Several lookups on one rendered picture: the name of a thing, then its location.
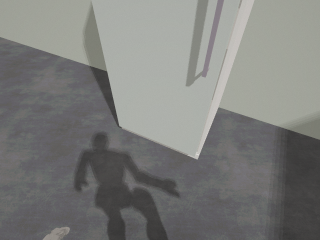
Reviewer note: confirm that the left robot hand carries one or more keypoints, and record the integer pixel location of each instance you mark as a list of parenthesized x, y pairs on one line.
[(57, 233)]

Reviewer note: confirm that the fridge door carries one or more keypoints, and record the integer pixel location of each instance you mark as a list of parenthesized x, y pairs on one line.
[(154, 52)]

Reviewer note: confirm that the handle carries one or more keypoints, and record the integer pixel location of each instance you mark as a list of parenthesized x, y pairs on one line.
[(215, 24)]

